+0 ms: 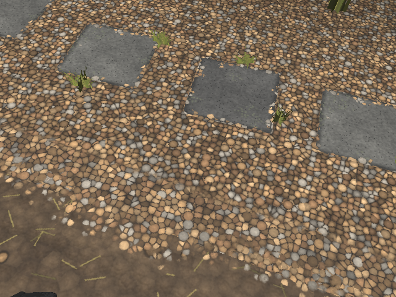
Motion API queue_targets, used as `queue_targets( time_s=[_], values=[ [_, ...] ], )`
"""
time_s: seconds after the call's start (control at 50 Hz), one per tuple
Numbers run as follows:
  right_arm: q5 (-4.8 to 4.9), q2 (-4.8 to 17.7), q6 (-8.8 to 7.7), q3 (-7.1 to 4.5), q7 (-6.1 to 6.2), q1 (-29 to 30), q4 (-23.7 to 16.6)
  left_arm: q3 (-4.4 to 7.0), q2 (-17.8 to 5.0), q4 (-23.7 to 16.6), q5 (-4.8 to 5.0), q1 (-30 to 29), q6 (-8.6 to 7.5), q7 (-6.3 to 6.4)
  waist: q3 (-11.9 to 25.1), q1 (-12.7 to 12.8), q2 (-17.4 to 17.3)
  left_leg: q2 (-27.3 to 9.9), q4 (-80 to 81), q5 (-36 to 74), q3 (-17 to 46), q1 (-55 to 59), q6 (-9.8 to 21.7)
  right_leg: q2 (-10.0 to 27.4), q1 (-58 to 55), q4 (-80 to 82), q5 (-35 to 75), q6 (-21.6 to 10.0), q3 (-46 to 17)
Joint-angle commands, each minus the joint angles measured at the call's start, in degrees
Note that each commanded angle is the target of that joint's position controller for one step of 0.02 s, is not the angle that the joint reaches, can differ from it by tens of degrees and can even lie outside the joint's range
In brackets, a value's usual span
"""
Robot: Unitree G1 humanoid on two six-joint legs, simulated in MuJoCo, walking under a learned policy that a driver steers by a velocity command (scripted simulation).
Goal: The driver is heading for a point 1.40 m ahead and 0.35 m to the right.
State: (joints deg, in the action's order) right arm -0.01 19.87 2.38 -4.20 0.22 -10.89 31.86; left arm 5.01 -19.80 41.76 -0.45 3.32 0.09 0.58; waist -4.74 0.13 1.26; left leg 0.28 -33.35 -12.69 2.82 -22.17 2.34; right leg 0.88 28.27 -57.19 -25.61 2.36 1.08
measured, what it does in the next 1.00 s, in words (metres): walks ahead, turning right: right foot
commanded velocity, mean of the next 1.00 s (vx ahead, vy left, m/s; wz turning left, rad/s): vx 0.24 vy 0.00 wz -0.34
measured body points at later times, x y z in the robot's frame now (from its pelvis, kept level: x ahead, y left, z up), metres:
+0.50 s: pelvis +0.04 -0.03 +0.00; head +0.07 -0.04 +0.45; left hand +0.16 +0.25 -0.10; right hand +0.22 -0.30 -0.09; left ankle +0.02 +0.09 -0.72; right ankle +0.07 -0.15 -0.73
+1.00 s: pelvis +0.14 -0.09 -0.01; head +0.16 -0.09 +0.44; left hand +0.45 +0.04 -0.09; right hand +0.01 -0.35 -0.12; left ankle +0.02 +0.09 -0.73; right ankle +0.21 -0.31 -0.66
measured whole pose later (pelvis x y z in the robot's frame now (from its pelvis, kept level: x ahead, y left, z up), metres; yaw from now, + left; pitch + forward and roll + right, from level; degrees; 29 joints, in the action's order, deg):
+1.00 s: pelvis +0.14 -0.09 -0.01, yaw -26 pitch +2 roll +1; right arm -1.1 17.5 -4.2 -4.4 0.9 -25.7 43.4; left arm 3.6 -17.1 36.4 2.7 6.9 -0.3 -3.7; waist 0.2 -5.8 1.2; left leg -2.5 -12.5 -23.2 -16.3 10.2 -3.0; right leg 8.1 45.9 -57.9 -3.1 0.8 0.0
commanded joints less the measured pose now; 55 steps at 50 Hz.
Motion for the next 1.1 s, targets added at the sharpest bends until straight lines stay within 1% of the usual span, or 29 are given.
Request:
queue_targets(
  time_s=[0.02, 0.06, 0.12, 0.18, 0.22, 0.24, 0.26, 0.28, 0.3, 0.32, 0.34, 0.38, 0.44, 0.5, 0.54, 0.56, 0.58, 0.6, 0.62, 0.64, 0.66, 0.68, 0.78, 0.9, 0.98, 1.02, 1.06, 1.08, 1.1],
  values=[
    [0.61, 10.0, -1.17, -3.09, 1.45, 3.5, -5.5, 1.49, -5.9, -3.9, -0.65, -0.7, -0.95, 0.66, 10.9, 1.0, -8.3, -12.0, 12.4, 15.9, 19.5, 12.6, 10.5, -0.5, 8.9, -3.6, 4.3, 0.3, -6.1],
    [0.0, 9.1, -0.56, -2.81, 2.03, 4.0, -5.9, 0.94, -4.3, -2.9, 0.01, 0.8, -1.06, 0.13, 13.1, 1.5, -7.9, -10.2, 10.9, 19.7, 17.5, 11.7, 10.1, -2.2, 5.3, 0.5, 6.7, 1.5, -5.2],
    [0.19, 8.7, -0.06, -2.65, 2.14, 2.5, -5.3, -0.38, -1.9, -2.5, 0.52, 0.5, -0.69, -0.74, 14.5, -0.2, -8.2, -9.7, 8.3, 21.4, 17.5, 11.3, 9.9, -2.4, -0.2, 9.3, 7.8, 2.2, -4.9],
    [-0.36, 7.9, 0.22, -2.01, 1.49, 2.4, -4.7, -0.52, -2.7, -2.2, 0.79, 1.6, -0.35, -1.42, 14.4, -1.2, -10.6, -10.8, 7.1, 20.6, 19.3, 10.0, 10.1, -1.6, -4.5, 13.4, 7.2, 1.7, -4.1],
    [-0.41, 4.8, -0.04, -0.65, 1.24, 3.2, -3.9, -0.82, -2.3, -1.6, 0.81, 3.5, -0.52, -1.8, 14.1, -0.7, -10.9, -10.8, 5.8, 18.1, 19.0, 8.5, 9.0, 0.1, -9.6, 18.8, 9.6, 0.5, -3.2],
    [-0.39, 1.8, -0.33, 0.61, 1.08, 4.2, -3.2, -1.46, -0.3, -1.0, 0.42, 4.9, -0.86, -2.18, 13.6, 0.9, -10.3, -9.2, 5.2, 13.1, 17.1, 6.1, 6.9, 0.7, -15.4, 27.0, 16.0, -0.4, -2.6],
    [-1.1, -1.3, -0.87, 1.67, 0.87, 1.0, -1.1, -2.27, 1.2, -1.0, -0.63, 4.1, -1.1, -2.48, 12.4, 0.2, -8.1, -6.1, 4.9, 5.4, 14.1, 5.1, 3.5, 1.7, -19.1, 33.8, 23.1, -1.4, -4.4],
    [-2.7, -1.2, -1.31, 1.54, 0.94, -4.2, 0.1, -1.88, -3.4, -2.5, -1.54, 1.1, -1.22, -2.35, 10.3, -4.6, 1.5, 0.0, -2.2, -6.1, 8.1, 4.3, -0.4, 8.4, -18.0, 35.5, 32.9, -4.1, -14.6],
    [-3.01, 1.4, -1.49, 0.59, 1.07, -5.6, -0.4, -1.91, -4.9, -3.2, -1.53, -3.5, -1.2, -2.17, 6.7, -8.2, 8.3, 1.5, 0.1, -9.2, 4.7, 7.5, -3.2, 12.1, -8.7, 37.6, 27.3, -11.2, -20.4],
    [-2.64, 4.4, -1.6, -0.19, 1.66, -1.7, -0.1, -1.35, -5.4, -4.1, -0.64, -4.9, -1.06, -2.08, 3.8, -5.7, 8.3, 0.9, 1.0, -5.7, 3.0, 9.3, -4.0, 10.3, -4.9, 38.9, 18.2, -11.5, -21.2],
    [-2.02, 5.7, -1.62, -0.84, 2.1, 2.1, -0.5, -0.81, -6.7, -3.6, 0.11, -2.2, -0.96, -1.96, 3.2, -3.1, 7.6, 1.4, 0.1, -4.0, 2.0, 9.5, -3.5, 8.7, -5.0, 39.0, 14.7, -10.1, -21.1],
    [-1.4, 4.3, -1.28, -1.08, 2.6, 3.8, -1.0, 0.5, -10.2, -3.4, 1.47, 1.3, -0.82, -1.34, 3.3, -1.2, 8.8, 2.8, -1.9, -4.9, 0.7, 6.5, -3.0, 8.7, -7.9, 38.6, 14.8, -10.7, -24.2],
    [-0.74, 0.8, -2.26, -0.78, 2.06, 4.3, -1.0, 0.82, -8.1, -3.7, 1.73, 4.4, -0.18, -0.23, 6.5, 0.3, 10.9, 4.5, -4.5, -11.9, 1.3, 1.1, -3.4, 9.3, -16.6, 36.2, 25.5, -13.8, -28.9],
    [0.08, 0.0, -3.44, -1.03, 1.36, 3.2, -0.3, 1.81, -7.9, -4.5, 2.56, 4.8, 0.96, 0.35, 10.6, 0.5, 9.1, 4.5, -2.1, -13.8, 3.3, -0.9, -3.7, 9.8, -23.5, 33.7, 35.6, -14.4, -32.4],
    [0.67, 0.1, -4.01, -1.39, 0.83, -0.6, 1.6, 2.35, -7.6, -6.0, 3.45, 1.2, 2.31, 0.91, 12.3, -1.8, 7.8, 4.1, 8.1, -5.3, 2.7, 7.2, -3.6, 6.9, -20.1, 31.7, 33.6, -11.8, -30.7],
    [0.72, 1.4, -3.93, -2.0, 0.72, -3.3, 2.8, 2.14, -6.4, -7.1, 3.72, -0.4, 2.9, 1.1, 12.8, -2.9, 6.4, 1.3, 13.6, 1.7, 3.3, 15.1, -2.8, 4.2, -13.9, 29.5, 27.4, -9.2, -28.5],
    [-0.43, 5.8, -3.39, -3.04, 1.02, -2.9, 2.5, 1.35, -3.3, -7.9, 3.54, 0.8, 3.1, 1.0, 11.8, -1.1, -3.3, -8.7, 15.9, 7.5, 13.0, 21.7, 1.9, -1.4, -3.2, 20.5, 13.1, -5.3, -21.4],
    [-2.49, 8.2, -3.2, -3.71, 0.83, -1.4, 2.1, 1.48, -3.6, -8.2, 3.01, 3.6, 2.55, 0.71, 10.6, 0.1, -16.9, -20.2, 19.0, 8.2, 26.0, 22.7, 10.0, -7.3, 8.8, 9.6, -6.9, -2.2, -10.8],
    [-2.6, 5.7, -3.8, -2.9, 0.91, -0.4, 0.8, 2.35, -7.3, -7.6, 2.15, 4.6, 1.84, 0.4, 9.3, 0.0, -11.9, -23.9, 20.4, -3.8, 26.8, 22.0, 11.7, -0.6, 12.9, -0.5, -4.4, -1.4, -11.1],
    [-1.55, 3.6, -4.33, -2.24, 1.39, 0.3, 0.5, 2.71, -8.1, -7.1, 2.65, 3.9, 1.59, -0.12, 7.4, -0.3, -9.1, -20.9, 22.0, -15.4, 23.3, 22.1, 9.4, 1.1, 15.8, -3.3, 0.7, -1.5, -10.1],
    [-0.25, 4.2, -4.87, -2.29, 1.96, 0.7, 0.6, 2.56, -7.1, -6.5, 2.5, 4.1, 1.57, -0.36, 5.6, -0.5, -8.3, -18.2, 23.0, -19.3, 20.5, 24.0, 7.0, 1.8, 19.4, -5.4, 4.6, -0.8, -9.1],
    [0.23, 4.3, -5.44, -2.17, 2.44, -0.6, 1.4, 2.24, -6.2, -6.4, 2.32, 3.2, 1.26, -0.74, 4.5, -1.5, -7.7, -17.7, 23.3, -18.3, 18.2, 26.2, 6.0, 3.0, 23.1, -8.1, 7.6, -0.3, -8.7],
    [-0.98, 4.8, -7.48, -1.87, 1.91, -8.7, 3.4, 1.02, -3.5, -8.4, 2.79, 0.5, -0.6, -2.24, 2.0, -5.3, -6.5, -15.7, 25.6, -13.3, 6.7, 27.8, 4.6, 5.4, 28.2, -13.1, 16.2, 0.9, -5.4],
    [-1.4, 5.5, -7.77, -1.99, 1.0, -10.7, 5.8, -0.02, -1.7, -10.2, 3.09, -1.9, -1.14, -3.2, -3.7, -5.4, -6.5, -16.9, 27.7, -5.6, -4.5, 25.9, 4.5, 7.1, 29.1, -6.4, 22.5, 1.0, -4.1],
    [-0.95, 5.8, -7.29, -2.17, 0.67, -12.5, 8.4, -1.6, 0.7, -11.5, 3.28, -6.4, -1.72, -4.86, -7.2, -6.2, -4.8, -17.9, 28.3, 1.0, -12.0, 28.4, 3.8, 7.8, 27.7, 1.5, 23.0, -2.6, 0.1],
    [-0.6, 6.5, -6.63, -2.29, 0.46, -12.2, 9.4, -2.17, 1.1, -12.1, 3.64, -7.8, -1.97, -5.68, -7.9, -5.5, -4.5, -17.5, 27.0, 9.9, -16.3, 29.9, 3.0, 6.9, 24.2, 6.4, 20.5, -5.3, 3.2],
    [-0.03, 9.3, -6.11, -2.72, 0.42, -11.7, 9.9, -1.74, -0.1, -12.0, 3.46, -5.7, -2.03, -5.66, -4.0, -2.3, -7.2, -17.0, 20.7, 43.6, -19.6, 28.0, 2.7, 1.4, 10.2, 9.9, 15.5, -8.3, 8.7],
    [0.36, 11.0, -5.9, -2.93, 0.54, -12.4, 10.5, -0.8, -1.8, -11.5, 3.54, -1.3, -1.89, -5.34, -0.4, 1.3, -10.0, -18.2, 14.0, 61.0, -19.7, 27.7, 3.1, -2.3, 1.8, 9.5, 12.0, -9.9, 10.2],
    [0.68, 12.6, -5.81, -3.15, 0.47, -11.7, 10.7, 1.09, -5.3, -9.5, 3.8, 8.4, -1.58, -4.95, 5.5, 7.3, -11.8, -18.8, 2.3, 70.4, -19.5, 24.8, 3.4, -5.5, -12.0, 10.6, 9.4, -12.3, 10.2]
  ],
)
Next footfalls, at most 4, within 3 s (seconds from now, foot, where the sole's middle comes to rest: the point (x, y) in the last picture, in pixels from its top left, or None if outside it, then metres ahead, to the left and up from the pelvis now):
0.26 right None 0.11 -0.15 -0.77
1.12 right None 0.30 -0.34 -0.77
1.60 left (315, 209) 0.75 -0.46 -0.77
2.02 right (365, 145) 1.06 -0.74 -0.77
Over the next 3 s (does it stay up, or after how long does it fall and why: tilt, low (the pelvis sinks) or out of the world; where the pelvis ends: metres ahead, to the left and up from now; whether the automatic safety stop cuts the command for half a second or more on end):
stays up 1.41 -0.51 -0.01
